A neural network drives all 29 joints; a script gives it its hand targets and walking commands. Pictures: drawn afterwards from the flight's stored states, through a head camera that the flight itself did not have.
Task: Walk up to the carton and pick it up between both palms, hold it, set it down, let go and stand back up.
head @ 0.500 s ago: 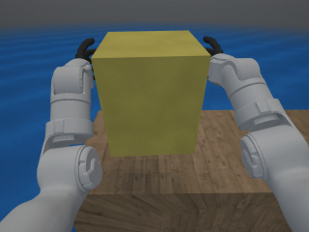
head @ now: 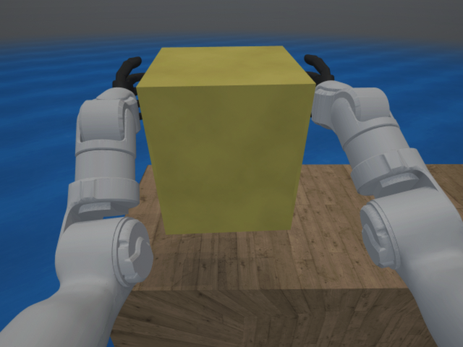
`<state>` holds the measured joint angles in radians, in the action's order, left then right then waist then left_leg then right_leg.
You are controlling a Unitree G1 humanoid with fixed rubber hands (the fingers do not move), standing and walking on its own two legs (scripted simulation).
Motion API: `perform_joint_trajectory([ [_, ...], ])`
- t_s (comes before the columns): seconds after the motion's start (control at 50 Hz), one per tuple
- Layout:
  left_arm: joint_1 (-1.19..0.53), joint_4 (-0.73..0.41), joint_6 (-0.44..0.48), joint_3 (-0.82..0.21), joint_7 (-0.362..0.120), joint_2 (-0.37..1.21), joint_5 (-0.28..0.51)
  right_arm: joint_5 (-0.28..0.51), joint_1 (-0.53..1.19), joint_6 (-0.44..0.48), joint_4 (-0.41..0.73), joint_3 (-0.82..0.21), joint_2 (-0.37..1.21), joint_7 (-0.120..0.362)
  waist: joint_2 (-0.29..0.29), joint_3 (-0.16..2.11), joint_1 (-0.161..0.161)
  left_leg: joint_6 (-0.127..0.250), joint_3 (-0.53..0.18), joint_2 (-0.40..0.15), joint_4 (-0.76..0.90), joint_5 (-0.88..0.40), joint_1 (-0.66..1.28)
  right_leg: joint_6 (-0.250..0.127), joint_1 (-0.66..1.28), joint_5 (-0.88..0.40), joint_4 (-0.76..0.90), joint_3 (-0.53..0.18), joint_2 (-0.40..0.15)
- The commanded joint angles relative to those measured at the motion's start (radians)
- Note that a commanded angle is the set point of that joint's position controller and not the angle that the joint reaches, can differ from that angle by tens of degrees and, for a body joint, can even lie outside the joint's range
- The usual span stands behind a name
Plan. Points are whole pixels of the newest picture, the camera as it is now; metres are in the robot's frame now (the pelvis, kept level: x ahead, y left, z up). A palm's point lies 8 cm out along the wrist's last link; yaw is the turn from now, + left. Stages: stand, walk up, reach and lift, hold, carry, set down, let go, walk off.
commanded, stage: hold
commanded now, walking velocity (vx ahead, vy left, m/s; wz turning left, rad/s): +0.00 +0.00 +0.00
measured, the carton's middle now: (225, 137) +0.38 +0.00 +0.26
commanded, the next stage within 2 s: none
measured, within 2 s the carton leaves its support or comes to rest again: neither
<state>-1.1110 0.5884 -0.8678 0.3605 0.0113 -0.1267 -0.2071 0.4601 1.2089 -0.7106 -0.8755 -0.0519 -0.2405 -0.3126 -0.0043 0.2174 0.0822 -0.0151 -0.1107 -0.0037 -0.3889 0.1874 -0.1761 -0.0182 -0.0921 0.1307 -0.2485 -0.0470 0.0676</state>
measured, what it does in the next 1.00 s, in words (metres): stands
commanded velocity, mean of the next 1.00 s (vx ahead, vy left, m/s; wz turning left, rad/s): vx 0.00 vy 0.00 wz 0.00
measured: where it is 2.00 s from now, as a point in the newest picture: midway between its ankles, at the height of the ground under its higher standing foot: outside the picture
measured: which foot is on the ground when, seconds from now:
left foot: down 0.00-1.00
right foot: down 0.00-1.00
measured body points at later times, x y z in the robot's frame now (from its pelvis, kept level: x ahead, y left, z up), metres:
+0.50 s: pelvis +0.00 +0.00 +0.00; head -0.10 +0.02 +0.44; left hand +0.39 +0.14 +0.32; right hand +0.38 -0.17 +0.34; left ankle +0.02 +0.12 -0.75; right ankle +0.00 -0.11 -0.75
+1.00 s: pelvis +0.00 +0.00 +0.00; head -0.09 +0.02 +0.44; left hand +0.39 +0.14 +0.32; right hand +0.38 -0.16 +0.33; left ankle +0.02 +0.12 -0.75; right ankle +0.00 -0.11 -0.75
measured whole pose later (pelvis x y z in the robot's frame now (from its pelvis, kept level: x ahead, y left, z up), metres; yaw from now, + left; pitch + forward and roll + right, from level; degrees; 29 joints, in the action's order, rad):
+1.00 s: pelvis +0.00 +0.00 +0.00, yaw -1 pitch -1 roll -2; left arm -1.08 0.57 -0.87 0.34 0.04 -0.11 -0.19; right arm 0.48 1.21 -0.70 -0.90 -0.07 -0.26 -0.29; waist 0.00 0.22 0.08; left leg -0.01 -0.10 -0.01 -0.39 0.19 -0.18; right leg -0.02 -0.10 0.13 -0.25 -0.06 0.07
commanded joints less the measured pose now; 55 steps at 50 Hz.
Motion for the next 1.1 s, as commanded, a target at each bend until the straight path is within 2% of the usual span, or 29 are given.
perform_joint_trajectory([
  [0.0, -0.737, -0.118, 0.069, -0.298, -0.132, 0.611, 0.191, 0.185, 0.822, 0.04, 0.334, -0.113, 0.666, 0.147, -0.041, 0.33, 0.007, -0.033, 0.037, 0.03, 0.023, -0.211, 0.09, 0.044, 0.104, -0.17, 0.005, -0.001, 0.009],
  [0.2, -0.737, -0.123, 0.068, -0.301, -0.131, 0.614, 0.192, 0.185, 0.821, 0.04, 0.333, -0.113, 0.665, 0.148, -0.043, 0.329, 0.007, -0.034, 0.036, 0.028, 0.023, -0.213, 0.091, 0.042, 0.102, -0.167, 0.005, -0.001, 0.01],
  [0.22, -0.717, -0.144, 0.066, -0.353, -0.124, 0.664, 0.226, 0.186, 0.831, 0.049, 0.381, -0.109, 0.643, 0.147, -0.048, 0.363, 0.043, -0.041, 0.03, 0.02, 0.017, -0.215, 0.114, 0.042, 0.1, -0.206, 0.0, -0.01, 0.015],
  [0.24, -0.725, -0.151, 0.066, -0.351, -0.116, 0.667, 0.222, 0.186, 0.828, 0.046, 0.365, -0.112, 0.64, 0.148, -0.06, 0.356, 0.038, -0.045, 0.028, 0.019, 0.015, -0.233, 0.118, 0.039, 0.105, -0.22, -0.004, -0.009, 0.015],
  [0.26, -0.711, -0.144, 0.062, -0.333, -0.11, 0.659, 0.211, 0.192, 0.829, 0.045, 0.365, -0.127, 0.645, 0.149, -0.041, 0.343, 0.02, -0.04, 0.03, 0.023, 0.014, -0.241, 0.12, 0.045, 0.103, -0.228, -0.003, -0.007, 0.016],
  [0.28, -0.701, -0.126, 0.06, -0.319, -0.108, 0.645, 0.2, 0.184, 0.802, 0.036, 0.321, -0.12, 0.641, 0.151, -0.023, 0.303, 0.023, -0.034, 0.03, 0.023, 0.027, -0.204, 0.108, 0.05, 0.088, -0.192, 0.004, -0.009, 0.014],
  [0.32, -0.724, -0.138, 0.062, -0.329, -0.108, 0.653, 0.201, 0.18, 0.808, 0.042, 0.31, -0.111, 0.653, 0.159, -0.043, 0.311, 0.016, -0.032, 0.03, 0.019, 0.039, -0.165, 0.078, 0.046, 0.081, -0.142, 0.003, -0.013, 0.012],
  [0.38, -0.731, -0.173, 0.06, -0.343, -0.096, 0.658, 0.211, 0.204, 0.816, 0.041, 0.329, -0.128, 0.656, 0.16, -0.065, 0.359, 0.017, -0.042, 0.029, 0.023, 0.012, -0.229, 0.116, 0.05, 0.101, -0.214, -0.012, -0.013, 0.014],
  [0.4, -0.733, -0.163, 0.059, -0.324, -0.094, 0.643, 0.202, 0.205, 0.827, 0.039, 0.32, -0.136, 0.665, 0.162, -0.041, 0.335, 0.0, -0.033, 0.032, 0.025, 0.016, -0.223, 0.107, 0.056, 0.09, -0.196, -0.006, -0.008, 0.015],
  [0.42, -0.731, -0.153, 0.058, -0.334, -0.094, 0.651, 0.209, 0.203, 0.834, 0.044, 0.333, -0.131, 0.664, 0.162, -0.044, 0.34, 0.004, -0.033, 0.034, 0.022, 0.02, -0.198, 0.107, 0.054, 0.077, -0.172, 0.0, -0.011, 0.012],
  [0.44, -0.727, -0.128, 0.058, -0.31, -0.094, 0.634, 0.197, 0.197, 0.836, 0.042, 0.311, -0.13, 0.669, 0.165, -0.023, 0.323, -0.01, -0.021, 0.035, 0.022, 0.027, -0.175, 0.1, 0.056, 0.064, -0.141, 0.005, -0.01, 0.014],
  [0.46, -0.738, -0.143, 0.062, -0.322, -0.092, 0.646, 0.205, 0.197, 0.833, 0.045, 0.309, -0.125, 0.674, 0.168, -0.038, 0.337, -0.007, -0.023, 0.034, 0.02, 0.027, -0.173, 0.095, 0.053, 0.066, -0.145, -0.001, -0.011, 0.014],
  [0.48, -0.741, -0.101, 0.062, -0.29, -0.09, 0.627, 0.187, 0.19, 0.844, 0.044, 0.274, -0.113, 0.672, 0.171, -0.026, 0.292, -0.021, -0.016, 0.037, 0.021, 0.036, -0.148, 0.081, 0.052, 0.048, -0.117, 0.007, -0.012, 0.011],
  [0.56, -0.768, -0.121, 0.071, -0.306, -0.085, 0.633, 0.204, 0.191, 0.842, 0.047, 0.271, -0.114, 0.686, 0.172, -0.023, 0.318, -0.008, -0.016, 0.036, 0.023, 0.028, -0.16, 0.092, 0.057, 0.051, -0.14, 0.005, -0.017, 0.007],
  [0.58, -0.761, -0.134, 0.071, -0.305, -0.086, 0.63, 0.208, 0.199, 0.851, 0.05, 0.302, -0.133, 0.698, 0.168, -0.007, 0.359, -0.016, -0.015, 0.036, 0.026, 0.017, -0.191, 0.103, 0.063, 0.074, -0.178, -0.002, -0.016, 0.009],
  [0.6, -0.743, -0.108, 0.067, -0.293, -0.087, 0.623, 0.198, 0.194, 0.824, 0.041, 0.276, -0.116, 0.68, 0.164, -0.011, 0.329, -0.003, -0.02, 0.038, 0.026, 0.02, -0.184, 0.105, 0.063, 0.072, -0.186, 0.002, -0.016, 0.007],
  [0.62, -0.72, -0.111, 0.063, -0.292, -0.091, 0.622, 0.197, 0.197, 0.83, 0.045, 0.299, -0.129, 0.679, 0.161, -0.003, 0.351, -0.013, -0.017, 0.039, 0.029, 0.018, -0.195, 0.107, 0.065, 0.088, -0.201, 0.0, -0.017, 0.007],
  [0.64, -0.703, -0.105, 0.062, -0.288, -0.095, 0.612, 0.191, 0.196, 0.8, 0.038, 0.282, -0.124, 0.672, 0.157, 0.0, 0.327, -0.004, -0.02, 0.04, 0.029, 0.018, -0.198, 0.11, 0.066, 0.083, -0.217, 0.0, -0.018, 0.006],
  [0.68, -0.704, -0.066, 0.06, -0.274, -0.106, 0.606, 0.177, 0.176, 0.799, 0.038, 0.245, -0.098, 0.656, 0.158, -0.006, 0.267, 0.003, -0.019, 0.042, 0.025, 0.038, -0.143, 0.088, 0.059, 0.057, -0.156, 0.015, -0.017, 0.004],
  [0.72, -0.736, -0.109, 0.067, -0.314, -0.109, 0.633, 0.203, 0.18, 0.813, 0.046, 0.282, -0.098, 0.658, 0.156, -0.043, 0.315, 0.023, -0.031, 0.037, 0.025, 0.024, -0.178, 0.094, 0.052, 0.084, -0.199, 0.005, -0.022, 0.004],
  [0.78, -0.737, -0.122, 0.068, -0.335, -0.105, 0.65, 0.211, 0.189, 0.831, 0.05, 0.308, -0.11, 0.656, 0.154, -0.064, 0.316, 0.026, -0.041, 0.031, 0.023, 0.015, -0.204, 0.103, 0.049, 0.08, -0.208, 0.002, -0.015, 0.007],
  [0.82, -0.751, -0.173, 0.076, -0.347, -0.095, 0.654, 0.227, 0.205, 0.832, 0.052, 0.334, -0.133, 0.68, 0.157, -0.043, 0.373, 0.015, -0.039, 0.031, 0.023, 0.01, -0.223, 0.118, 0.056, 0.087, -0.214, -0.006, -0.01, 0.013],
  [0.86, -0.711, -0.134, 0.065, -0.329, -0.093, 0.65, 0.211, 0.201, 0.827, 0.051, 0.327, -0.13, 0.669, 0.157, -0.025, 0.342, 0.008, -0.03, 0.03, 0.021, 0.013, -0.217, 0.117, 0.057, 0.082, -0.214, -0.001, -0.012, 0.011],
  [0.94, -0.723, -0.138, 0.063, -0.336, -0.091, 0.663, 0.21, 0.197, 0.842, 0.055, 0.328, -0.129, 0.672, 0.162, -0.04, 0.337, 0.001, -0.029, 0.028, 0.02, 0.02, -0.199, 0.102, 0.05, 0.084, -0.174, 0.001, -0.013, 0.012],
  [0.96, -0.749, -0.172, 0.068, -0.353, -0.087, 0.668, 0.221, 0.201, 0.825, 0.052, 0.316, -0.125, 0.673, 0.164, -0.055, 0.358, 0.014, -0.034, 0.025, 0.015, 0.022, -0.202, 0.109, 0.047, 0.083, -0.172, -0.004, -0.011, 0.015],
  [0.98, -0.752, -0.14, 0.067, -0.333, -0.085, 0.652, 0.217, 0.193, 0.841, 0.052, 0.304, -0.118, 0.672, 0.167, -0.037, 0.33, 0.004, -0.026, 0.032, 0.021, 0.024, -0.174, 0.098, 0.053, 0.061, -0.143, 0.005, -0.015, 0.01],
  [1.0, -0.741, -0.158, 0.072, -0.343, -0.084, 0.658, 0.23, 0.199, 0.847, 0.058, 0.344, -0.133, 0.689, 0.166, -0.023, 0.368, 0.004, -0.022, 0.031, 0.023, 0.015, -0.196, 0.11, 0.056, 0.074, -0.183, 0.001, -0.015, 0.011],
  [1.06, -0.732, -0.145, 0.062, -0.34, -0.085, 0.657, 0.208, 0.195, 0.812, 0.044, 0.285, -0.11, 0.649, 0.164, -0.056, 0.311, 0.019, -0.04, 0.028, 0.016, 0.019, -0.206, 0.112, 0.049, 0.064, -0.186, 0.001, -0.012, 0.014],
  [1.08, -0.724, -0.124, 0.058, -0.322, -0.09, 0.647, 0.199, 0.191, 0.818, 0.044, 0.284, -0.113, 0.654, 0.164, -0.05, 0.301, 0.004, -0.033, 0.032, 0.02, 0.023, -0.186, 0.098, 0.051, 0.065, -0.168, 0.006, -0.015, 0.009],
])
